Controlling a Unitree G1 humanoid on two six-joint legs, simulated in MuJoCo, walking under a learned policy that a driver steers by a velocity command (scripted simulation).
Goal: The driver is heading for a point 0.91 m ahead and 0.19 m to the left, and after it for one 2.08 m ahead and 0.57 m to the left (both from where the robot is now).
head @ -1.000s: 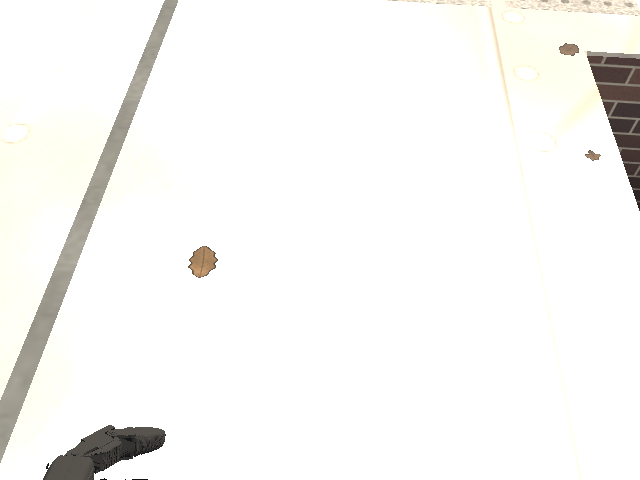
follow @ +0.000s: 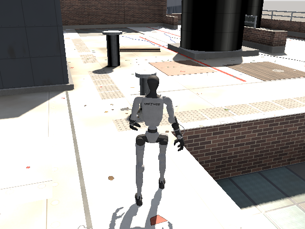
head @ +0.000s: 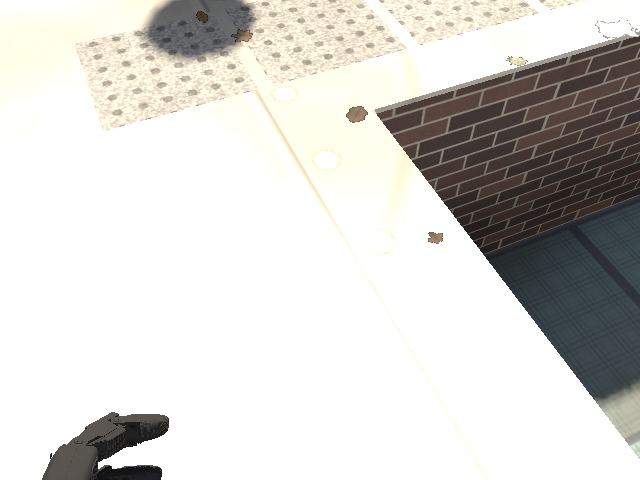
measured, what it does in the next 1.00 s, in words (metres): walks ahead, turning left: left foot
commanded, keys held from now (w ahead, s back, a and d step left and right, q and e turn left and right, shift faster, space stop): w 0.06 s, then w+q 0.46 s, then q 0.24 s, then no key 0.24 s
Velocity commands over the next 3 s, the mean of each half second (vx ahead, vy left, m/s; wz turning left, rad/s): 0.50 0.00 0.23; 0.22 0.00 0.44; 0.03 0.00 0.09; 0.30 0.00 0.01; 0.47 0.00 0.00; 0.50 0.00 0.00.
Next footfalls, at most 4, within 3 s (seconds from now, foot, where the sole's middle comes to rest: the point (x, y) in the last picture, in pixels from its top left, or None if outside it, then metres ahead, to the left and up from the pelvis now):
0.56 left None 0.46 0.16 -0.76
1.02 right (316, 398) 0.63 -0.02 -0.76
2.20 left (152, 337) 0.82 0.34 -0.76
2.74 right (198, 213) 1.19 0.25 -0.76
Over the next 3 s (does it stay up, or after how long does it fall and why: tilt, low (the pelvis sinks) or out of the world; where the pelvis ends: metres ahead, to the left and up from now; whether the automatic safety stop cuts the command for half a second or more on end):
stays up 1.11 0.31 0.02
